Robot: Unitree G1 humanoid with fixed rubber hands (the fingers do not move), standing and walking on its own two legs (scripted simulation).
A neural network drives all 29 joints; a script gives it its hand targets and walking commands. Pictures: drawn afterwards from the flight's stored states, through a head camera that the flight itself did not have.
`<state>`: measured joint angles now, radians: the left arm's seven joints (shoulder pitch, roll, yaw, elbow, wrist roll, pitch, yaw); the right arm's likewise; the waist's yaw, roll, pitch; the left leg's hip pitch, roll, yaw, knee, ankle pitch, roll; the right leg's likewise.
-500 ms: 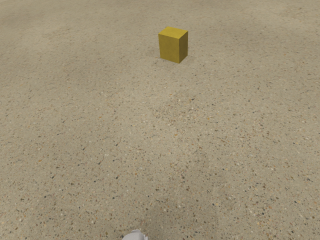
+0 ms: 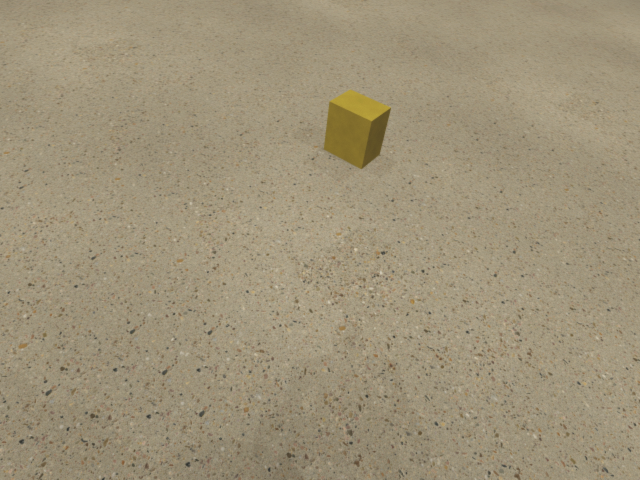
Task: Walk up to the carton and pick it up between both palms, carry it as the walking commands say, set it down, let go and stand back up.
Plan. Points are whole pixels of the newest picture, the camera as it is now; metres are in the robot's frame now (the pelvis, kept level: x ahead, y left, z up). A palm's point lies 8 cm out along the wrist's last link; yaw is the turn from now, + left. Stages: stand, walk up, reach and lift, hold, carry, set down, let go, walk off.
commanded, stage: walk up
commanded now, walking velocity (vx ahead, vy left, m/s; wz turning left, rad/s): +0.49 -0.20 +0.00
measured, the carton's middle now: (355, 129) +1.88 -0.19 -0.64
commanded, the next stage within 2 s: none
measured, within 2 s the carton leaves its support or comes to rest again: neither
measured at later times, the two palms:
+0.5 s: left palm (215, 431) +0.22 +0.16 -0.12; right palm (536, 414) +0.28 -0.34 -0.16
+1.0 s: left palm (227, 280) +0.50 +0.20 -0.15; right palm (484, 297) +0.47 -0.28 -0.11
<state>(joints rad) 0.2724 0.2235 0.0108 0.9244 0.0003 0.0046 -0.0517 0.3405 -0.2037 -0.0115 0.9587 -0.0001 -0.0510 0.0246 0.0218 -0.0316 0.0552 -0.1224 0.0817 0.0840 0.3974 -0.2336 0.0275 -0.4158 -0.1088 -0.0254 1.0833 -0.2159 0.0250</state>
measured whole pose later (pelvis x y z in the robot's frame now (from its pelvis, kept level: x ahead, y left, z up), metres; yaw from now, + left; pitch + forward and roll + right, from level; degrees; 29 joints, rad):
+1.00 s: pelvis +0.45 -0.03 +0.00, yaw -2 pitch -1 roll -4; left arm 0.27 0.22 0.01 0.93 0.00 -0.03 -0.03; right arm 0.30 -0.22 -0.01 0.97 0.00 -0.06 0.03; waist 0.02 -0.02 0.03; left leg -0.21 0.07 0.09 0.44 -0.22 0.04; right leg -0.36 -0.10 -0.03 1.08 -0.33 0.02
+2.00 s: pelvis +0.93 -0.06 -0.01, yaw -3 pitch +0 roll -4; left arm 0.29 0.22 0.01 0.94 0.00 -0.05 -0.02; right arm 0.25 -0.21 -0.01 0.96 0.00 -0.07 0.03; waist 0.02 -0.02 0.03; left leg -0.28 0.06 0.12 0.50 -0.22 0.06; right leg -0.30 -0.09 -0.03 1.09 -0.44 0.02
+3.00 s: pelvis +1.38 -0.11 -0.01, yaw -3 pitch +0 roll -3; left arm 0.29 0.21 0.01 0.98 0.00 -0.02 0.00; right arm 0.20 -0.21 -0.01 0.97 0.00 -0.04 0.02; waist 0.02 -0.02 0.04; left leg -0.32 0.06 0.14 0.51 -0.20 0.06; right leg -0.23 -0.07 -0.06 0.95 -0.49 0.04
